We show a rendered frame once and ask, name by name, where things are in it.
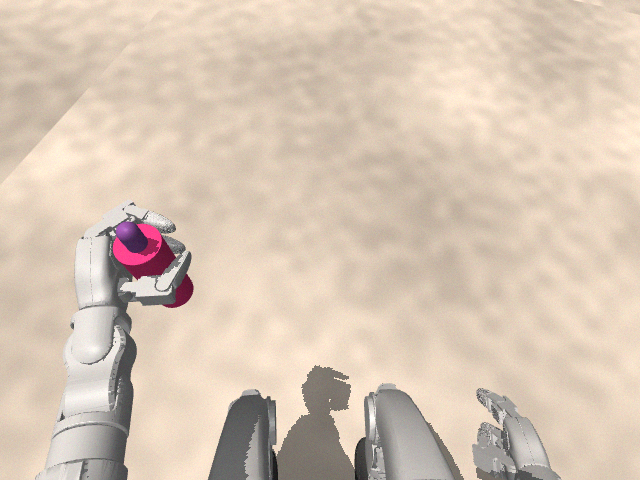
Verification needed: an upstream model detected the bottle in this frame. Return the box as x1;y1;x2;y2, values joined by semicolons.
113;221;193;308

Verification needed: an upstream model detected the left robot hand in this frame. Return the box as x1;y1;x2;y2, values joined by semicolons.
74;200;192;312

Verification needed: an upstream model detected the right robot hand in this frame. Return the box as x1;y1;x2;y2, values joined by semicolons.
472;388;551;480

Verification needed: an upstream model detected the left robot arm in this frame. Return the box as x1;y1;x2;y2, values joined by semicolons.
35;305;137;480

